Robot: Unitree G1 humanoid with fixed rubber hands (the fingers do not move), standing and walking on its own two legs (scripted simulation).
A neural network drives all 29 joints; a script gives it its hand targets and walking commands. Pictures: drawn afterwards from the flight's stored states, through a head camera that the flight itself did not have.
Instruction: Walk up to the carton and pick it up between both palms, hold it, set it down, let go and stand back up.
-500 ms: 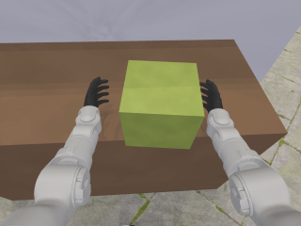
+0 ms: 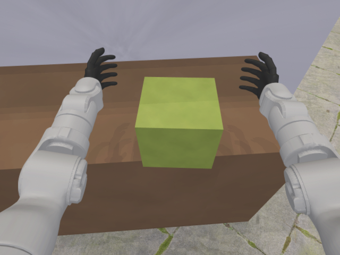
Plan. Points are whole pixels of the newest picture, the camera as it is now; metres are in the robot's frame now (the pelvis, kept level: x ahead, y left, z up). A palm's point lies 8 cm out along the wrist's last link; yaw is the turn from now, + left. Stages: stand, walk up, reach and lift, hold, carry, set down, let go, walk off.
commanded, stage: set down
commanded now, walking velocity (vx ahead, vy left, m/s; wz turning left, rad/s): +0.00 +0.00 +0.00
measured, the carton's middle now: (178, 123) +0.46 +0.05 +0.04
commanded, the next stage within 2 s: none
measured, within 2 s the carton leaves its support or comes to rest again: neither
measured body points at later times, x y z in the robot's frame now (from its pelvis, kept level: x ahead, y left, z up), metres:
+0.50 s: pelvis +0.01 +0.00 +0.01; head +0.01 +0.01 +0.46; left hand +0.41 +0.26 +0.19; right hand +0.46 -0.15 +0.19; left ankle +0.06 +0.12 -0.74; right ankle +0.00 -0.09 -0.74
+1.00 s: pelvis +0.00 +0.00 +0.01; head -0.03 +0.02 +0.46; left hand +0.32 +0.25 +0.13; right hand +0.37 -0.16 +0.13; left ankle +0.06 +0.12 -0.74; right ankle +0.00 -0.09 -0.74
